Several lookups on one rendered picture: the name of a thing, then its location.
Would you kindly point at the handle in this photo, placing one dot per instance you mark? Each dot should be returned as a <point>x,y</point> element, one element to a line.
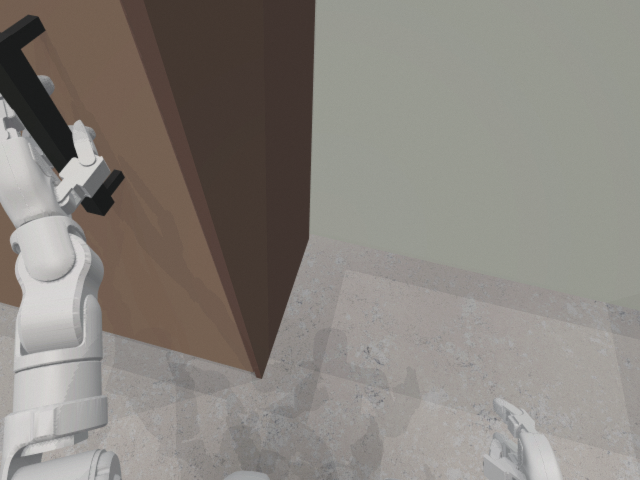
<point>25,94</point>

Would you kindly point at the left robot upper arm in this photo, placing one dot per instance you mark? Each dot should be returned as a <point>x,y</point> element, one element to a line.
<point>91,465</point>

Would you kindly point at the wardrobe door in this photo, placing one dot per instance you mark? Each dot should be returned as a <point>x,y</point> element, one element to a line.
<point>161,283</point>

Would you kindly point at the left robot hand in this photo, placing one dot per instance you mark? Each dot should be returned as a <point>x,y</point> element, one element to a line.
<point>27,190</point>

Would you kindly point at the right robot hand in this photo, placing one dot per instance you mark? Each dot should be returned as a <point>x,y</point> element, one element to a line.
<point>532,459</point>

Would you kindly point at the robot left forearm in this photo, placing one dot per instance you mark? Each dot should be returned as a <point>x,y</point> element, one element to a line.
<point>58,343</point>

